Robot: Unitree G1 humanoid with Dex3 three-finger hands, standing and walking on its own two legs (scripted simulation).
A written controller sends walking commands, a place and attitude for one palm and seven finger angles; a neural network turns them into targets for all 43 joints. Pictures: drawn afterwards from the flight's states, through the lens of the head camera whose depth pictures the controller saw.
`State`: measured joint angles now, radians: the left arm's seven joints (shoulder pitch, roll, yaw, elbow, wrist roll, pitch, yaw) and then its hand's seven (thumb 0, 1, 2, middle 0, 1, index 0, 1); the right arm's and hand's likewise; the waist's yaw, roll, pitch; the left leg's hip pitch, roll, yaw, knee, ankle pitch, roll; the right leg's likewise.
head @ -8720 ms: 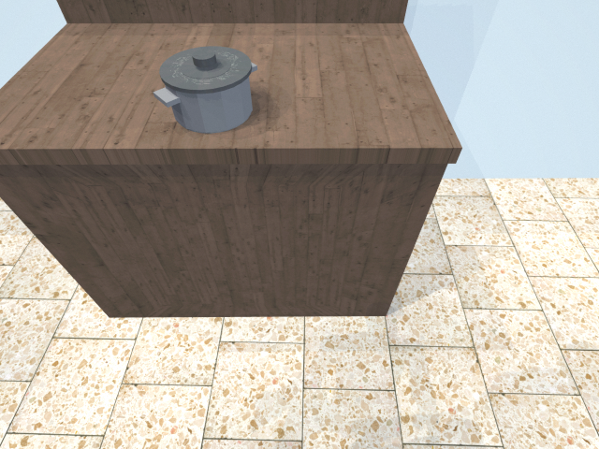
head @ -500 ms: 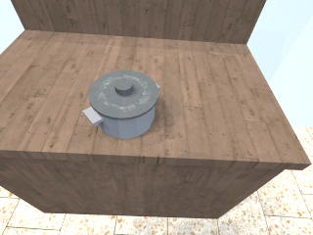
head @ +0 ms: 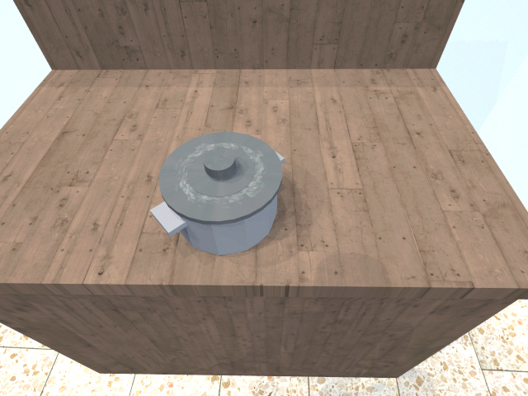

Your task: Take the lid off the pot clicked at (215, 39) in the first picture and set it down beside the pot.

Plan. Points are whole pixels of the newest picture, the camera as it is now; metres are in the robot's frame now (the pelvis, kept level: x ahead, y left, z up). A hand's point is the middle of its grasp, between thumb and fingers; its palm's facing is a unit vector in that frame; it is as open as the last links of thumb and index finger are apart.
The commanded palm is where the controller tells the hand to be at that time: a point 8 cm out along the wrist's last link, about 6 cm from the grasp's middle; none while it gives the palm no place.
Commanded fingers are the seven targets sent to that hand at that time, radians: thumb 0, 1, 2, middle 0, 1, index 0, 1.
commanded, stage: come to a stop and stand still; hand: left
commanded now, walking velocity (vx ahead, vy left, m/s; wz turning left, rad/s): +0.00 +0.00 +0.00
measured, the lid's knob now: (219, 163) +0.40 +0.09 +0.15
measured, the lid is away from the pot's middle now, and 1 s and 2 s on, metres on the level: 0.00 0.00 0.00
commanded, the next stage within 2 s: look again from close up in 0.88 s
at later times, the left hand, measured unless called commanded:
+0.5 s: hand out of the picture +0.02 +0.15 -0.17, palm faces +0.02 -0.98 -0.22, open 7.3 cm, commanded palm none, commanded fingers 0.00 0.90 0.90 -0.20 -0.30 -0.20 -0.30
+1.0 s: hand out of the picture +0.00 +0.14 -0.17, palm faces +0.02 -0.98 -0.19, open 7.3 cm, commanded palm none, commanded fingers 0.00 0.90 0.90 -0.20 -0.30 -0.20 -0.30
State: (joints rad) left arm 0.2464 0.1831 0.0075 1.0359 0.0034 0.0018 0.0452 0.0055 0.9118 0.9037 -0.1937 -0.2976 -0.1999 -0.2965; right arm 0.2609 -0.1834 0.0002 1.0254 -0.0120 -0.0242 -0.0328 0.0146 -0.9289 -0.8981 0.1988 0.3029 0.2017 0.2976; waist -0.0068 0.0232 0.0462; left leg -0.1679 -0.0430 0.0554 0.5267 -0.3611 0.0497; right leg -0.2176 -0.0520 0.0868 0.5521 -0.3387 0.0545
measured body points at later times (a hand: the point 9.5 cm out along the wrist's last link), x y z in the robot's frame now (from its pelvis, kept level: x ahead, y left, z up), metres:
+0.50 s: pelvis +0.01 -0.03 +0.01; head +0.04 -0.04 +0.45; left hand +0.02 +0.20 -0.15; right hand +0.03 -0.26 -0.15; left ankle -0.05 +0.08 -0.73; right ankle -0.03 -0.17 -0.73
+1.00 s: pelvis -0.01 -0.04 +0.01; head +0.02 -0.03 +0.46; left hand +0.00 +0.19 -0.15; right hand -0.01 -0.25 -0.15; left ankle -0.05 +0.08 -0.73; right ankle -0.03 -0.17 -0.73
